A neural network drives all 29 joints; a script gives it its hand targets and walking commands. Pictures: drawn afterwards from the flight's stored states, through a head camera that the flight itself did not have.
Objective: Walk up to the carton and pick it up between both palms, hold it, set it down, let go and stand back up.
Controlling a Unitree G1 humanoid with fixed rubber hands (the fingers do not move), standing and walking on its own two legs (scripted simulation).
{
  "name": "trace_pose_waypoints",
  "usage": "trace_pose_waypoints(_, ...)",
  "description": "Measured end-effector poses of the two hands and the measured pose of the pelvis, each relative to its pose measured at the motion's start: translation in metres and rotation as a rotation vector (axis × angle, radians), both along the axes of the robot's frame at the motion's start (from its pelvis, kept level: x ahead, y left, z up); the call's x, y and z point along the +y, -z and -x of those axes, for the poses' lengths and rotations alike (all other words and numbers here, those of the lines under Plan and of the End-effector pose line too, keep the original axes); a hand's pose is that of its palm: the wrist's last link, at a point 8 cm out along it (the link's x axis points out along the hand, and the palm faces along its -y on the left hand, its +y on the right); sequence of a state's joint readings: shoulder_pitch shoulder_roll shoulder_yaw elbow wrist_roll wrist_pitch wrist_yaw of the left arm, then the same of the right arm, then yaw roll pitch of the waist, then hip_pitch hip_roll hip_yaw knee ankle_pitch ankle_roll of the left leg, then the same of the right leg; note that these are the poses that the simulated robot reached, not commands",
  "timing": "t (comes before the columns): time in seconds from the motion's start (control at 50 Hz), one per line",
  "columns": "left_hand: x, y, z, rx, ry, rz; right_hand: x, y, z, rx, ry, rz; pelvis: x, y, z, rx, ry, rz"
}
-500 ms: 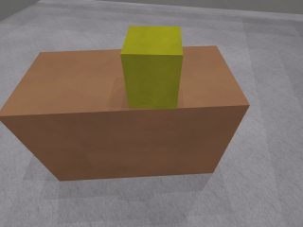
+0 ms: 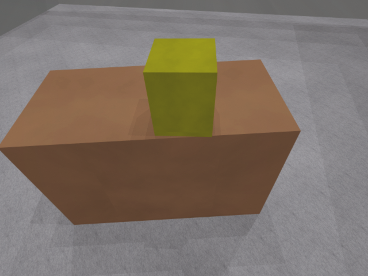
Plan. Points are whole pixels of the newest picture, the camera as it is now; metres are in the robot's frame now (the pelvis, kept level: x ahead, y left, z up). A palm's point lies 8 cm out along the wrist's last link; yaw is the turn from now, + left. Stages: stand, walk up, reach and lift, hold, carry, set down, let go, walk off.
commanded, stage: stand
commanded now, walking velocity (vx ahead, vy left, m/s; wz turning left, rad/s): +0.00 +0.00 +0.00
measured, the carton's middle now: (183, 88) +0.70 +0.04 +0.03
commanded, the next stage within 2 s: walk up in 0.94 s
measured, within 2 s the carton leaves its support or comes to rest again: neither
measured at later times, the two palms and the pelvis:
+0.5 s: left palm out of the picture -0.01 +0.20 -0.15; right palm out of the picture -0.01 -0.20 -0.14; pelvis +0.01 +0.00 +0.00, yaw +0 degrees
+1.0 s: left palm out of the picture -0.01 +0.20 -0.15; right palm out of the picture -0.02 -0.20 -0.14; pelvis +0.01 +0.00 +0.00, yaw +0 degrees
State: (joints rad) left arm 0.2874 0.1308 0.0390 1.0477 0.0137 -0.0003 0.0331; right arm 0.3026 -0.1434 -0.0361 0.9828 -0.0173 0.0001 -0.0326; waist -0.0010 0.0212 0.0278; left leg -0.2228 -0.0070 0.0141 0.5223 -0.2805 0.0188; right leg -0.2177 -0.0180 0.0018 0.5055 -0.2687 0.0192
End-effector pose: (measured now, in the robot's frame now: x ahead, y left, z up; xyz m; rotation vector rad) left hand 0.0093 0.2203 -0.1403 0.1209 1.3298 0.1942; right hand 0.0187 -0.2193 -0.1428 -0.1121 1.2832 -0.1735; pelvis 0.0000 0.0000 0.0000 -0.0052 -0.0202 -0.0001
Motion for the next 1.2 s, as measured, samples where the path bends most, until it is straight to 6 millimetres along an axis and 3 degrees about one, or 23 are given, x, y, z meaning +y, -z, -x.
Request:
trace_pose_waypoints(0.28,-0.011,0.007,-0.004,0.031,0.010,0.039,0.006,-0.002,0.024,0.086,0.027,0.002,0.001,-0.003,-0.005,-0.004,0.005,-0.001)
trace_pose_waypoints(0.4,-0.014,0.007,0.006,0.067,0.000,0.045,0.012,0.000,0.032,0.127,0.030,-0.010,0.001,-0.003,-0.007,-0.007,0.006,-0.002)
trace_pose_waypoints(0.56,-0.021,0.007,0.022,0.122,-0.011,0.056,0.015,0.002,0.022,0.118,0.021,-0.025,0.000,-0.003,-0.010,-0.008,0.006,-0.003)
trace_pose_waypoints(0.78,-0.017,0.005,0.015,0.102,-0.002,0.037,0.013,0.004,0.019,0.114,0.018,-0.022,-0.001,-0.003,-0.010,-0.017,0.011,-0.001)
trace_pose_waypoints(1.2,-0.019,0.005,0.033,0.111,0.010,0.047,0.021,0.003,0.054,0.175,0.020,-0.042,0.000,-0.004,-0.004,-0.036,0.001,0.001)
